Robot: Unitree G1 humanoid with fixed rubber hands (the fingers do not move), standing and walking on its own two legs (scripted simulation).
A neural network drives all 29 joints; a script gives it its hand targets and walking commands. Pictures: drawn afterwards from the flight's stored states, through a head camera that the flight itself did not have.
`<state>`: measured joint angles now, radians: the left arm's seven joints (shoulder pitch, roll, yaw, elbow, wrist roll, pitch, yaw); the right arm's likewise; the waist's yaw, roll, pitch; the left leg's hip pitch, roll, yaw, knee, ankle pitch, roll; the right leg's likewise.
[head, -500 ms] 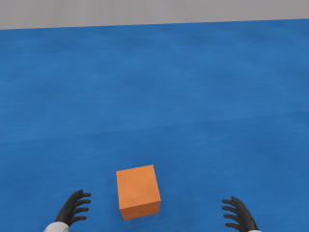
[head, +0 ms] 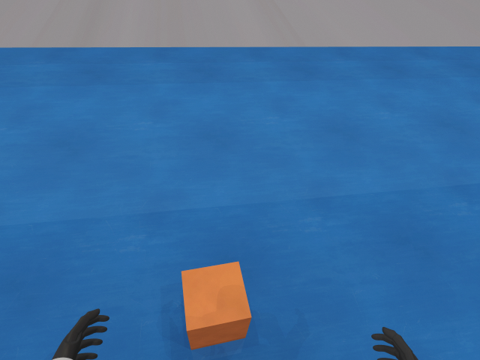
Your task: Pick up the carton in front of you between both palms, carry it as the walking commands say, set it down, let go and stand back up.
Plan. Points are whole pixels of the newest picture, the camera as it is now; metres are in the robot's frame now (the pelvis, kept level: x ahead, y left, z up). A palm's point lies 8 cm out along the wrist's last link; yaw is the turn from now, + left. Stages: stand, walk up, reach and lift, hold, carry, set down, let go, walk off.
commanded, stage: stand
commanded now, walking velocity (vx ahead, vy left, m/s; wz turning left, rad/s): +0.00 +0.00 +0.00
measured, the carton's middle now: (214, 306) +0.43 +0.06 -0.64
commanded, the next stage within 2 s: none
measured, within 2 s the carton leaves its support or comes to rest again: neither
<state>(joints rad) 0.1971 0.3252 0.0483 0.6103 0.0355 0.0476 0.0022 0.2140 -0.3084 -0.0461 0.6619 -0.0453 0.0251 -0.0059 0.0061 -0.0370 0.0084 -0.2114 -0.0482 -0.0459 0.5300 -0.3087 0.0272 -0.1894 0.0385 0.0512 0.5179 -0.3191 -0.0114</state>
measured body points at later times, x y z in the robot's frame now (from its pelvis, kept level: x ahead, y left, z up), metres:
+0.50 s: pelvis +0.02 +0.01 +0.00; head +0.02 +0.03 +0.45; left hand +0.16 +0.30 -0.10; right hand +0.14 -0.29 -0.09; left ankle -0.02 +0.10 -0.73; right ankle -0.03 -0.11 -0.73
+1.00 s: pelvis -0.01 +0.01 +0.01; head -0.01 +0.02 +0.46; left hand +0.11 +0.31 -0.11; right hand +0.10 -0.31 -0.09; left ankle -0.02 +0.10 -0.73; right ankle -0.03 -0.11 -0.73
